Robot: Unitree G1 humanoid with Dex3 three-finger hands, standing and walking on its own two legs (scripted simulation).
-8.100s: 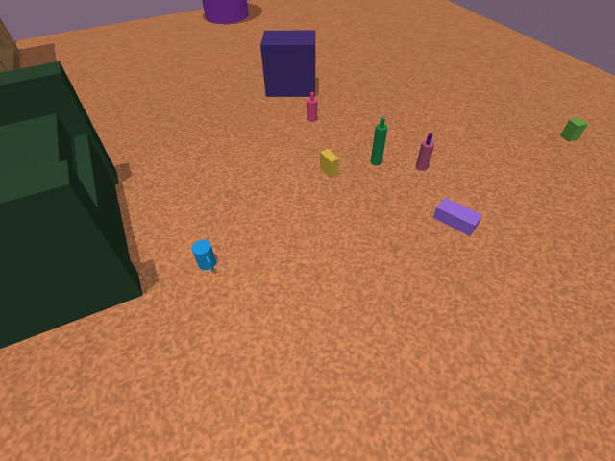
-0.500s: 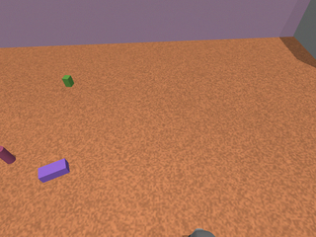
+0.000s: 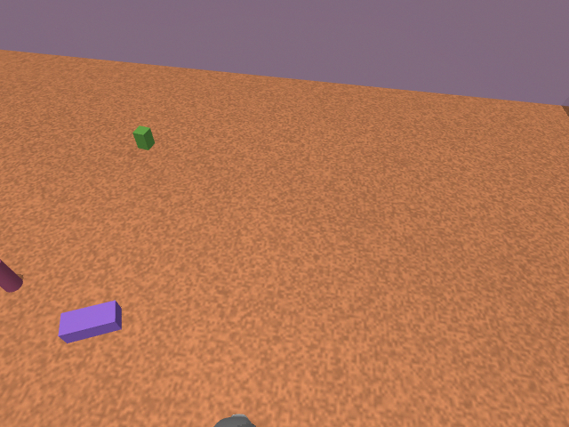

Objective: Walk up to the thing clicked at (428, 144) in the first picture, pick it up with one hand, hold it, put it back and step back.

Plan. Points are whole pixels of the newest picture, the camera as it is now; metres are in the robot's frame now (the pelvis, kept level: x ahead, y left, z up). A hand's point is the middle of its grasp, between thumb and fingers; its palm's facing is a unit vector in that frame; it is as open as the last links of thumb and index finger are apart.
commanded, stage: walk up
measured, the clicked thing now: out of the picture +0.69 +1.08 -0.65
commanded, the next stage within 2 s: none
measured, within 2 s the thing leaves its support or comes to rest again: neither
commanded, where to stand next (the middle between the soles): +0.43 +0.00 m, yaw -3 degrees
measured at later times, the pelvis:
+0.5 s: pelvis +0.16 +0.01 +0.01, yaw -4 degrees
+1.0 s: pelvis +0.30 +0.01 +0.01, yaw -3 degrees
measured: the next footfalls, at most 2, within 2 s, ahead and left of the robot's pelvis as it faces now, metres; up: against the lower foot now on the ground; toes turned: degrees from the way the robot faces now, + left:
right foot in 0.56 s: +0.32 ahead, -0.13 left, +0.00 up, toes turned -7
left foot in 1.00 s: +0.44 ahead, +0.13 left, +0.00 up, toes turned -2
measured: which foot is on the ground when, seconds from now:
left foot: down 0.00-0.58, up 0.60-0.98, down 1.00-1.00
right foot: down 0.00-0.02, up 0.04-0.54, down 0.56-1.00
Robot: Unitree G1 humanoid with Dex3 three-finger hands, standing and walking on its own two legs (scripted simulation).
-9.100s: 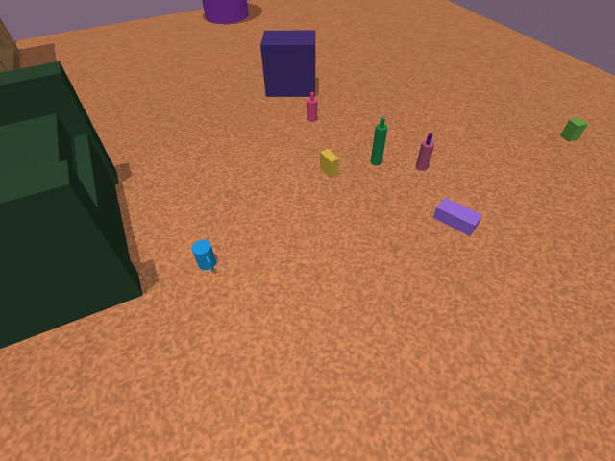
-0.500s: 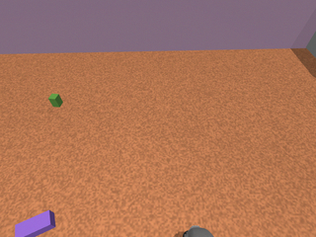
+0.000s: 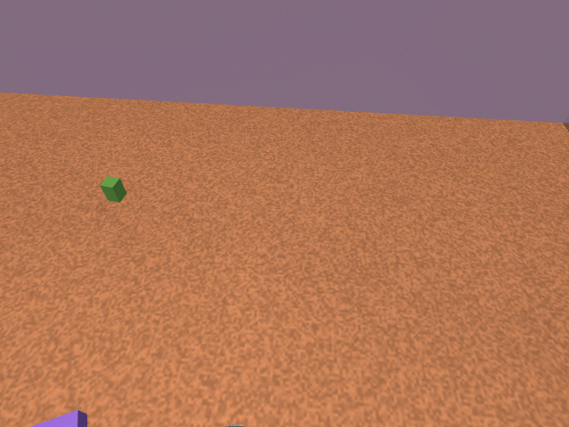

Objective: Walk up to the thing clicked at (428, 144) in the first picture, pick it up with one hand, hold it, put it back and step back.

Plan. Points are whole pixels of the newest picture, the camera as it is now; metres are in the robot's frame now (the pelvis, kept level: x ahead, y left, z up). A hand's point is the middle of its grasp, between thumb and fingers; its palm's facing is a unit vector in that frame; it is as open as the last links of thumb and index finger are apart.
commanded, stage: walk up
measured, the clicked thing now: out of the picture +0.34 +1.09 -0.66
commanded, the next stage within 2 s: stand in 1.36 s
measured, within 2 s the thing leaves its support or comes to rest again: neither
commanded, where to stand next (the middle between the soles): +0.13 +0.00 m, yaw +0 degrees
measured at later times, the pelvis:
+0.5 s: pelvis +0.04 +0.00 +0.00, yaw -2 degrees
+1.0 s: pelvis +0.07 +0.00 +0.02, yaw -2 degrees
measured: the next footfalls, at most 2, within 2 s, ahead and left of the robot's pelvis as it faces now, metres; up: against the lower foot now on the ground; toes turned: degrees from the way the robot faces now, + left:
right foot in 0.38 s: +0.10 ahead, -0.14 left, +0.00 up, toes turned -4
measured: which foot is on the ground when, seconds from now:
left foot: down 0.00-1.00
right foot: down 0.00-0.04, up 0.06-0.36, down 0.38-1.00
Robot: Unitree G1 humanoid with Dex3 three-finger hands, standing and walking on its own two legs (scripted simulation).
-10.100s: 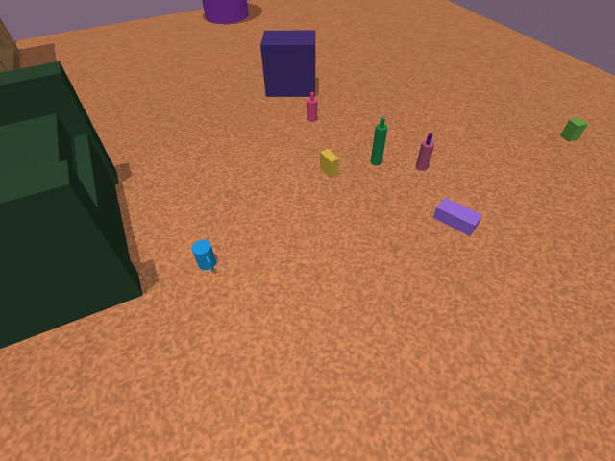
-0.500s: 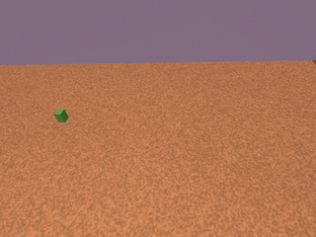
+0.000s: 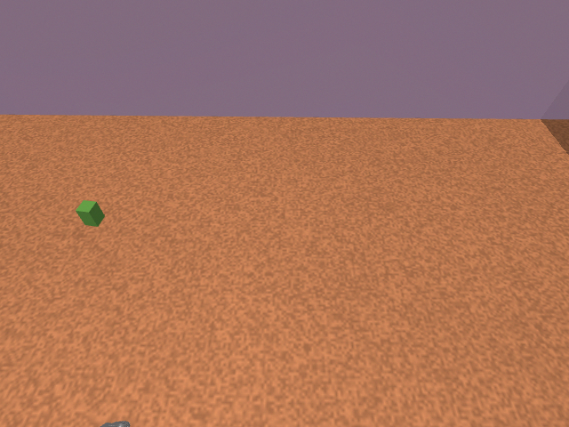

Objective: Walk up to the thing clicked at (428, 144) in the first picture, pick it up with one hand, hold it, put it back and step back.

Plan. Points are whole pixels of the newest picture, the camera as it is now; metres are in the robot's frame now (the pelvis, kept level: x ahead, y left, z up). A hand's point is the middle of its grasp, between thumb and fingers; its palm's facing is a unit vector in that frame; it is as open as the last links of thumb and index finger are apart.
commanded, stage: walk up
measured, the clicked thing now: out of the picture +0.24 +1.10 -0.68
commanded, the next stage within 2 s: stand in 0.36 s
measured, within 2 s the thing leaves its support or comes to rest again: neither
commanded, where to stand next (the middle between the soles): +0.06 +0.00 m, yaw +2 degrees
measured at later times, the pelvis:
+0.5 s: pelvis +0.00 -0.01 +0.00, yaw +0 degrees
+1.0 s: pelvis +0.00 -0.01 +0.00, yaw +0 degrees
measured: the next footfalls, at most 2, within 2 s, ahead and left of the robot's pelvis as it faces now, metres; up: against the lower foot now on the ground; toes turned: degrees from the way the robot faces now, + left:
none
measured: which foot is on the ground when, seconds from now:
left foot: down 0.00-1.00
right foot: down 0.00-1.00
